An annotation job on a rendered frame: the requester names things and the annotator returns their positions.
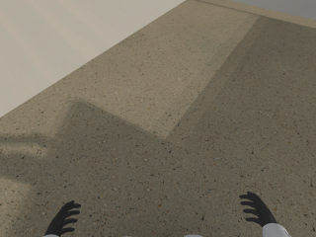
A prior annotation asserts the right robot hand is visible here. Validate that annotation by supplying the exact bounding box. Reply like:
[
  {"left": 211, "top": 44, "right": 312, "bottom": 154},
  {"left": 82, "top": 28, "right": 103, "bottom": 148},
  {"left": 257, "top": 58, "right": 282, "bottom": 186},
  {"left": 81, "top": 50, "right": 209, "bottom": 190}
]
[{"left": 240, "top": 192, "right": 277, "bottom": 227}]

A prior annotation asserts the robot right forearm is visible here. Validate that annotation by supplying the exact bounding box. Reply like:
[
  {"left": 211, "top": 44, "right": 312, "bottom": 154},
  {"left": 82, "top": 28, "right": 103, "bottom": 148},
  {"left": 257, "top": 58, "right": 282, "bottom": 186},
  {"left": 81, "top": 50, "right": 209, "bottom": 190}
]
[{"left": 262, "top": 223, "right": 291, "bottom": 237}]

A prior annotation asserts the left robot hand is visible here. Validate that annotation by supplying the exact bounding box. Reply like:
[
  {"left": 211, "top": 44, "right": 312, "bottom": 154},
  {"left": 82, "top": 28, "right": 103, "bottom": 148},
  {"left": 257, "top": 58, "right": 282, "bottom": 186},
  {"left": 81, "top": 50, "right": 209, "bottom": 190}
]
[{"left": 44, "top": 200, "right": 81, "bottom": 237}]

